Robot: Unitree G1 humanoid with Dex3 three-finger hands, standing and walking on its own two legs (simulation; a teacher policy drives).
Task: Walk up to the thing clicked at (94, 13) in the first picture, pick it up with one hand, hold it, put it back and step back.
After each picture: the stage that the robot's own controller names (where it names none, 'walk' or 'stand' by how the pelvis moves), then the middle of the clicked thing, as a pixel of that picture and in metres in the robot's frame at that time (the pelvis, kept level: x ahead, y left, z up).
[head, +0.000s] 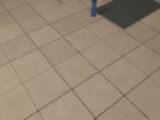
stand; (93, 7) +2.00 -0.19 -0.66
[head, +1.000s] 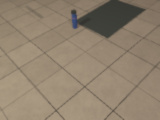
walk; (74, 19) +1.87 +0.15 -0.62
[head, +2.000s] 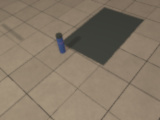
walk; (60, 43) +1.31 +0.31 -0.65
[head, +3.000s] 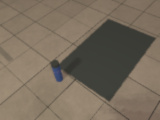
walk; (57, 71) +0.86 +0.26 -0.64
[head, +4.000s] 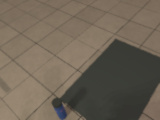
walk; (59, 109) +0.54 +0.26 -0.65
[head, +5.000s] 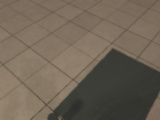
stand; out of the picture +0.43 +0.20 -0.65
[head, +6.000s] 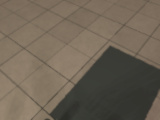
stand; out of the picture +0.38 +0.25 -0.64
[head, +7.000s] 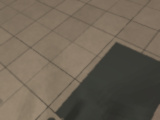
walk; out of the picture +0.37 +0.27 -0.64
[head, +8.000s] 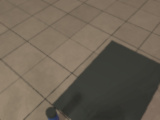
stand; (53, 118) +0.43 +0.23 -0.63
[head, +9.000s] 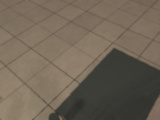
stand; out of the picture +0.44 +0.23 -0.66
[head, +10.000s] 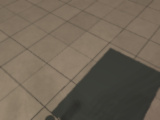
stand; out of the picture +0.42 +0.23 -0.66
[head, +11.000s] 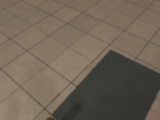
stand; out of the picture +0.41 +0.23 -0.66
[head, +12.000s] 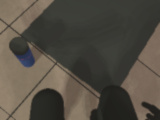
go down; (24, 54) +0.48 +0.24 -0.33
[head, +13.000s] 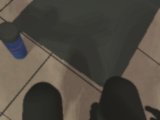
go down; (14, 43) +0.50 +0.25 -0.26
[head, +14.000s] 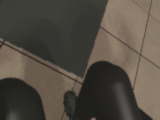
close in; out of the picture +0.48 +0.30 -0.17
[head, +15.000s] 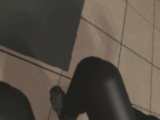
close; out of the picture +0.47 +0.31 -0.17
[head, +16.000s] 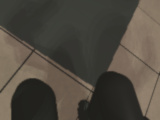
lift; out of the picture +0.40 +0.29 -0.08
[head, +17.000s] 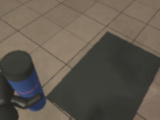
lift; (28, 86) +0.31 +0.18 +0.06
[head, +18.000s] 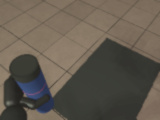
hold; (36, 88) +0.32 +0.16 +0.04
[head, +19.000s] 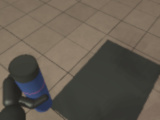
hold; (35, 88) +0.32 +0.17 +0.04
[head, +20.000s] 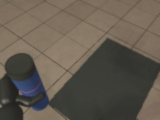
crouch; (31, 86) +0.32 +0.18 +0.03
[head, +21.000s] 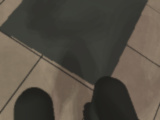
crouch; out of the picture +0.48 +0.27 -0.05
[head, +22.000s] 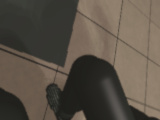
lower; out of the picture +0.47 +0.30 -0.17
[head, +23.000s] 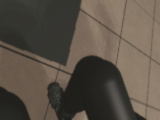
lower; out of the picture +0.47 +0.32 -0.17
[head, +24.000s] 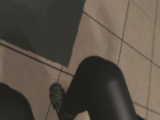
lower; out of the picture +0.47 +0.31 -0.17
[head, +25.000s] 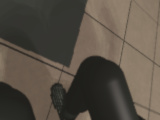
lower; out of the picture +0.46 +0.30 -0.17
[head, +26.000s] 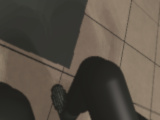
loosen; out of the picture +0.46 +0.30 -0.16
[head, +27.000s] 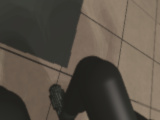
withdraw; out of the picture +0.46 +0.30 -0.17
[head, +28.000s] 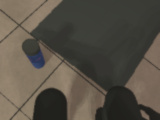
walk; (35, 55) +0.49 +0.22 -0.33
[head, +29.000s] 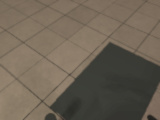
stand; out of the picture +0.41 +0.20 -0.59
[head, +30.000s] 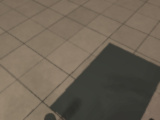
stand; out of the picture +0.42 +0.21 -0.60
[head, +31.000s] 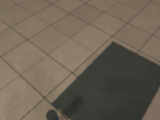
stand; out of the picture +0.42 +0.21 -0.61
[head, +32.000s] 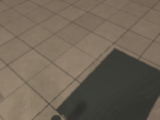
stand; out of the picture +0.43 +0.21 -0.66
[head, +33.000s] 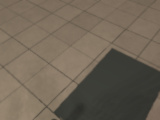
stand; out of the picture +0.39 +0.21 -0.66
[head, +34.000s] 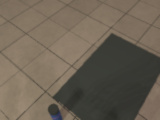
walk; (55, 114) +0.42 +0.20 -0.65
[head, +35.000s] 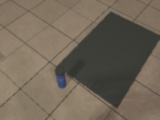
walk; (61, 78) +0.65 +0.15 -0.63
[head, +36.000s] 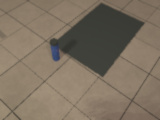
walk; (55, 50) +0.99 +0.23 -0.64
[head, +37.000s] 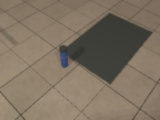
stand; (64, 57) +1.01 +0.18 -0.64
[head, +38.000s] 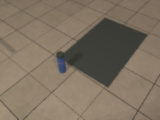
stand; (61, 62) +1.01 +0.20 -0.66
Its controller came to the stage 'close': yes
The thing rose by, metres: 0.69
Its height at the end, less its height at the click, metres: +0.00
